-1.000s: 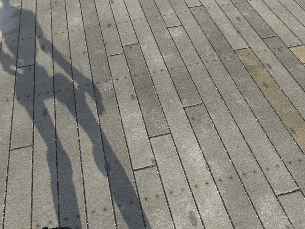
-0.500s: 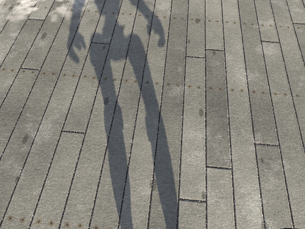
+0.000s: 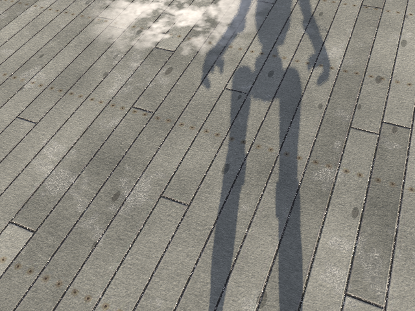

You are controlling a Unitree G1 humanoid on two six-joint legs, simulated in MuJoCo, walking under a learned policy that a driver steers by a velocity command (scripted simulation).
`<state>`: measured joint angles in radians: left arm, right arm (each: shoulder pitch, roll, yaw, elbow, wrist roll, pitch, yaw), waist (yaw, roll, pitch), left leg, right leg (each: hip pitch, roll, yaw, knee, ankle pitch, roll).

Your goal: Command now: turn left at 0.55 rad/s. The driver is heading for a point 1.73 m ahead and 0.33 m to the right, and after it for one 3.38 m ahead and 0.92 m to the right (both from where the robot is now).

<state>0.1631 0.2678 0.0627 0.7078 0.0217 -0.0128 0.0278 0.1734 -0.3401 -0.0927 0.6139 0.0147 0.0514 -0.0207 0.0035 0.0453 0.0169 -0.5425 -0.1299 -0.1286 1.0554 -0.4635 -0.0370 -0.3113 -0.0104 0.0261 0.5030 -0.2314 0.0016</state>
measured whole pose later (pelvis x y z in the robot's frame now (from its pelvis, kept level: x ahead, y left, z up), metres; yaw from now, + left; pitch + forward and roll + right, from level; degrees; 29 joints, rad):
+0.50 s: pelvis -0.01 +0.03 +0.00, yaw +3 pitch +0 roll +1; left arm 0.22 0.29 0.05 0.79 -0.01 0.03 0.01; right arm 0.11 -0.20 -0.02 0.68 -0.02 0.02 -0.02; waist 0.03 -0.03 0.02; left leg -0.23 -0.03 0.02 0.51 -0.28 0.03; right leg -0.32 -0.06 0.00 0.74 -0.43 0.08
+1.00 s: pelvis -0.03 +0.04 +0.00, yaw -14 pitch +1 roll +1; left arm 0.17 0.33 0.08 0.66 -0.02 0.05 0.03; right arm 0.12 -0.29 -0.08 0.71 0.01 0.00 -0.01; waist 0.03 -0.01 0.05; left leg -0.27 -0.04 -0.07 0.52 -0.29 -0.05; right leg -0.32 0.07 0.18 0.53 -0.23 -0.01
